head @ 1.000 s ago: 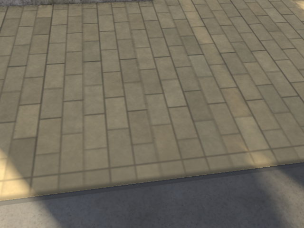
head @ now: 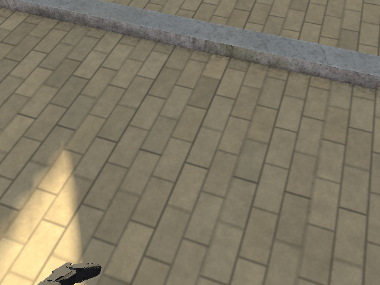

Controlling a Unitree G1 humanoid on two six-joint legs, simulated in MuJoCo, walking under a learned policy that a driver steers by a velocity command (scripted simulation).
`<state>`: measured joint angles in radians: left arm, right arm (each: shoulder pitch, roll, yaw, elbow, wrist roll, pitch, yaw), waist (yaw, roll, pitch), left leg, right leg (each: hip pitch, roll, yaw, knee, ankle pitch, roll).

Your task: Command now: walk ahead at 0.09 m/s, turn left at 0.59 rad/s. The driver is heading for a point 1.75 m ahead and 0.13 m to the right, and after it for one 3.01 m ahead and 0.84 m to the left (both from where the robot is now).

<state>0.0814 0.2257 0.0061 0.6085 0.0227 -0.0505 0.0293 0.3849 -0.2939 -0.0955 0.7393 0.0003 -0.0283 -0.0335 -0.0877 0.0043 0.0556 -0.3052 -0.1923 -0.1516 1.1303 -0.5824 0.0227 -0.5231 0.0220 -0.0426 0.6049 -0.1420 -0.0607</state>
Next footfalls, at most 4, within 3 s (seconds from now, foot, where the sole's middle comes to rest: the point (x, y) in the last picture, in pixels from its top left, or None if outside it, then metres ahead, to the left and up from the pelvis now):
0.40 left None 0.04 0.09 -0.75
0.66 right None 0.09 -0.12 -0.75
1.64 right None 0.33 -0.11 -0.75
2.10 left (164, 256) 0.54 0.08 -0.75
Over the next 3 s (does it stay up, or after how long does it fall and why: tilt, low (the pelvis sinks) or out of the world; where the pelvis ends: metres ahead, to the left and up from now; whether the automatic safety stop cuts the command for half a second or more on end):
stays up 0.48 -0.03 0.03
